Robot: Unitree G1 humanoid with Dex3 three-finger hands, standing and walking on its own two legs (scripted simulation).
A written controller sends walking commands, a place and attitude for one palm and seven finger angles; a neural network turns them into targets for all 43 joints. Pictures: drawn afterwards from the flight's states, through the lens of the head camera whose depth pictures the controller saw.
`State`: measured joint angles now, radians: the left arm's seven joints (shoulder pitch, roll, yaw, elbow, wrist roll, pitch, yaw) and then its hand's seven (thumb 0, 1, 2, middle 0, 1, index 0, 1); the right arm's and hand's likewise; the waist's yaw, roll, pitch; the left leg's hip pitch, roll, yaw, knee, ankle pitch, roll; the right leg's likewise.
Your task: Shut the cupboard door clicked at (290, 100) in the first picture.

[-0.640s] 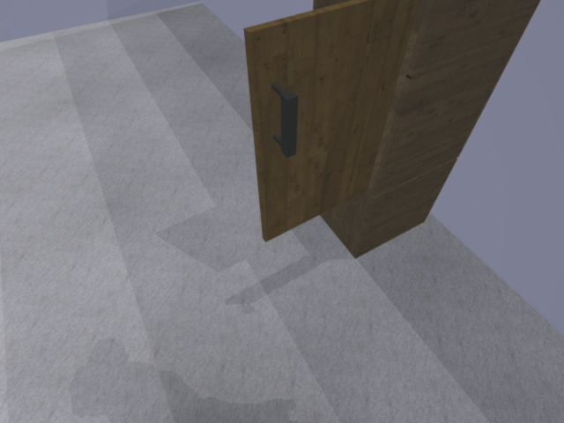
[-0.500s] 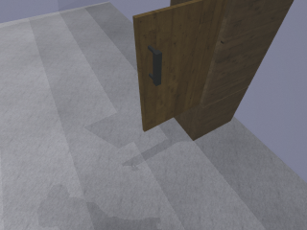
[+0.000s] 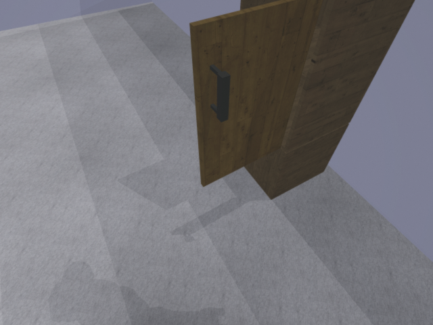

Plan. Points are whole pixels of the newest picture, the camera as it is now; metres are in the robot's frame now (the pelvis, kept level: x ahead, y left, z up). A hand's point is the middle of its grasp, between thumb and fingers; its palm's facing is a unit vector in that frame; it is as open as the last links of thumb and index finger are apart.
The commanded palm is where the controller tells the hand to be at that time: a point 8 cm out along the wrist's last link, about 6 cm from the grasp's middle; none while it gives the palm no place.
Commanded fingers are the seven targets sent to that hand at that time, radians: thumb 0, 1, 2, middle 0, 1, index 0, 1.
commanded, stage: look at it before walking up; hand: left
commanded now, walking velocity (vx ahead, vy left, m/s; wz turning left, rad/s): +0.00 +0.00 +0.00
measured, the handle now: (218, 93) +0.63 +0.03 +0.07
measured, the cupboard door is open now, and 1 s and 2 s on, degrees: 92 92 92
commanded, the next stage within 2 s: walk to a spot facing it in 0.20 s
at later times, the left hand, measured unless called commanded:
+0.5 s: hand out of the picture +0.07 +0.24 -0.17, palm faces -0.05 -0.95 -0.32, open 7.4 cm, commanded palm none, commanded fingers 0.00 0.90 0.90 -0.20 -0.30 -0.20 -0.30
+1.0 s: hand out of the picture +0.06 +0.14 -0.17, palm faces -0.25 -0.93 -0.27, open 7.4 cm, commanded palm none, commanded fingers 0.00 0.90 0.90 -0.20 -0.30 -0.20 -0.30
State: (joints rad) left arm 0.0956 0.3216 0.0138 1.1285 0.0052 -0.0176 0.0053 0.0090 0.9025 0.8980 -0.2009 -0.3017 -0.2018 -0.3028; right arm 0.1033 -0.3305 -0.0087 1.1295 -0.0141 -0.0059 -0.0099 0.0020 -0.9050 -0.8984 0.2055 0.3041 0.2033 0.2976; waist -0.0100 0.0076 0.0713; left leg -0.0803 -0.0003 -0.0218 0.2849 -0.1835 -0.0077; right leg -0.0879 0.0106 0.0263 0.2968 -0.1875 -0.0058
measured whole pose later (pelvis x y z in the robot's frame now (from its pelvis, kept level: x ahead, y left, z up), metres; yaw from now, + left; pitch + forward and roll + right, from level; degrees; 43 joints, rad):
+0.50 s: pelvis -0.01 +0.00 +0.00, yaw -3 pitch -1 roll +0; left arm 0.13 0.30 0.03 1.09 0.01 0.03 0.01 0.01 0.90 0.90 -0.20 -0.30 -0.20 -0.30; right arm 0.10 -0.29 -0.02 1.08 -0.02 0.01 -0.03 0.00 -0.91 -0.90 0.20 0.30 0.20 0.30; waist 0.01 0.00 0.08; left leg -0.12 0.01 0.03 0.37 -0.23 -0.01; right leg -0.16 0.03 0.08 0.40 -0.22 0.00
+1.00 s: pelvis -0.03 -0.04 +0.00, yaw -19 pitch +2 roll +3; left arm 0.24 0.19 0.07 0.96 0.02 0.04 0.02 0.01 0.90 0.90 -0.20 -0.30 -0.20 -0.30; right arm 0.05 -0.23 -0.06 0.94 0.00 0.06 -0.03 0.00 -0.91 -0.90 0.20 0.30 0.20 0.30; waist 0.03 -0.03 0.14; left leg -0.43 0.01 -0.01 0.95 -0.44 -0.07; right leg -0.27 0.08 0.18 0.45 -0.19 -0.07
